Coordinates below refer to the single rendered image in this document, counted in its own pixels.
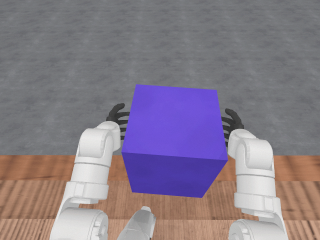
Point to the left robot hand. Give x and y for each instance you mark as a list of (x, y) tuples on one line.
[(114, 115)]

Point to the robot left thigh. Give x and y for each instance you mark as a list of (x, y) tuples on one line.
[(139, 227)]

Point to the right robot upper arm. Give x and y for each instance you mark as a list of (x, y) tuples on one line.
[(245, 229)]

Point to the right robot hand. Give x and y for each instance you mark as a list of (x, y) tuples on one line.
[(235, 123)]

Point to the left robot upper arm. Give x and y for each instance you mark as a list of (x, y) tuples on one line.
[(81, 224)]

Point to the left robot forearm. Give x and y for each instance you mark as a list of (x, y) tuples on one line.
[(93, 159)]

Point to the carton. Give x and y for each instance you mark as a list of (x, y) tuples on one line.
[(174, 142)]

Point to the right robot forearm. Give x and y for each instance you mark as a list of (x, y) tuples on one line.
[(255, 184)]

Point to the robot left shin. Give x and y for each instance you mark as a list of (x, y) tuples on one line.
[(146, 208)]

